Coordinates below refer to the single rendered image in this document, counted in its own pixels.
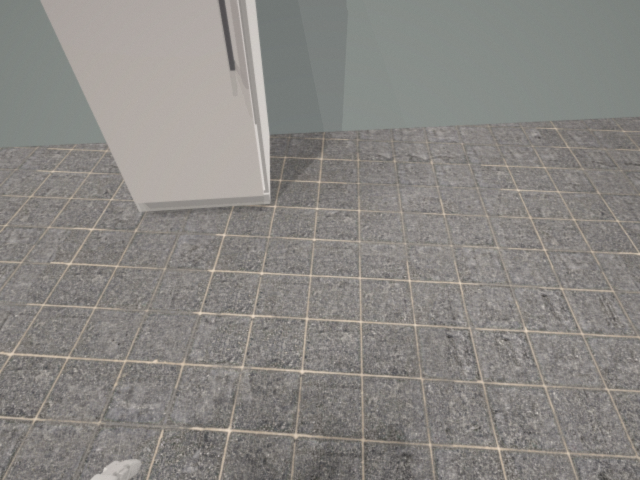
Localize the robot left hand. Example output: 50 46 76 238
91 459 141 480

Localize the fridge door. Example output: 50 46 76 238
40 0 264 203

